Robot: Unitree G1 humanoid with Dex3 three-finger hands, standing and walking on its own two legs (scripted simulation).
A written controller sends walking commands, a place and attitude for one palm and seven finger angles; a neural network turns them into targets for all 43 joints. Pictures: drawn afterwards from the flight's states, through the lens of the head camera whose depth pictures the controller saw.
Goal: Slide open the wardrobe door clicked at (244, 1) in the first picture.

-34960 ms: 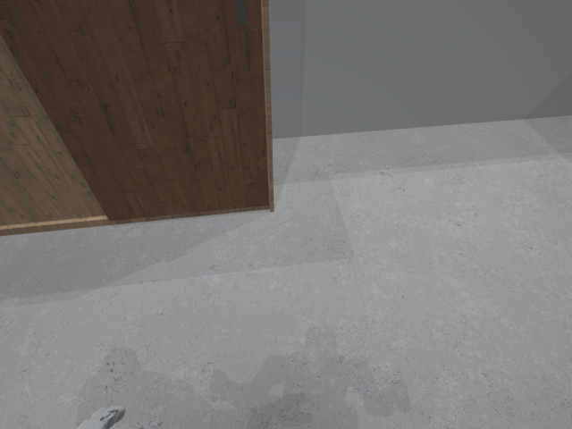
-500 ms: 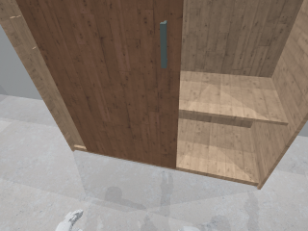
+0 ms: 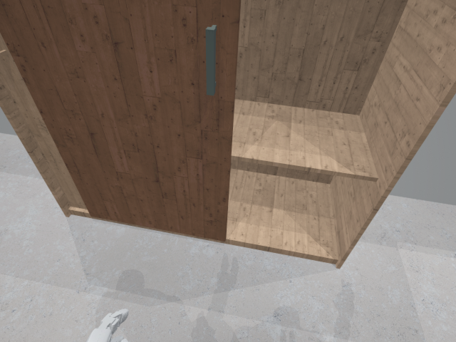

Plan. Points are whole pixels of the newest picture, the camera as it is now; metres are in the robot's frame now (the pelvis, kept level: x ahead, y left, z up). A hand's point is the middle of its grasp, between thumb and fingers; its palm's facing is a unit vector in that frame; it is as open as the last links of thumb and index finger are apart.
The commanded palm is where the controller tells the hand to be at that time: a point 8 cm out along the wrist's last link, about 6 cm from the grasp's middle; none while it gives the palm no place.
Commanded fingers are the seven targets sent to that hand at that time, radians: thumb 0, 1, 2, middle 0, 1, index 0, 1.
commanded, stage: let the arm hang, fingers relaxed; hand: right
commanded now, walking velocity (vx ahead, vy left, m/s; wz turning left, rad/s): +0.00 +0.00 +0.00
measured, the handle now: (212, 61) +0.75 +0.07 +0.19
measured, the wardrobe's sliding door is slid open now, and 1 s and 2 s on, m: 0.55 0.55 0.55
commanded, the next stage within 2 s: look to check the result in 1.08 s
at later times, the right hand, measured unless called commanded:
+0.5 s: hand out of the picture +0.01 -0.22 -0.17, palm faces +0.09 +0.97 -0.23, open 7.1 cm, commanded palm none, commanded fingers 0.00 -0.90 -0.90 0.20 0.30 0.20 0.30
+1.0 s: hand out of the picture +0.04 -0.23 -0.17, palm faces +0.03 +0.98 -0.19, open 7.3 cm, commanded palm none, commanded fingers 0.00 -0.90 -0.90 0.20 0.30 0.20 0.30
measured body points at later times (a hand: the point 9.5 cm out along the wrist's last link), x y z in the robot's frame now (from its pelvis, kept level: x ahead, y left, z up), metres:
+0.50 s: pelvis +0.01 -0.02 +0.00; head +0.05 -0.02 +0.45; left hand +0.07 +0.21 -0.15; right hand +0.01 -0.27 -0.15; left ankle +0.03 +0.10 -0.73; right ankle +0.00 -0.11 -0.73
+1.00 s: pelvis +0.02 -0.05 +0.01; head +0.03 -0.05 +0.46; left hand +0.04 +0.17 -0.15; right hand +0.04 -0.28 -0.15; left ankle +0.03 +0.10 -0.73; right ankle +0.00 -0.11 -0.73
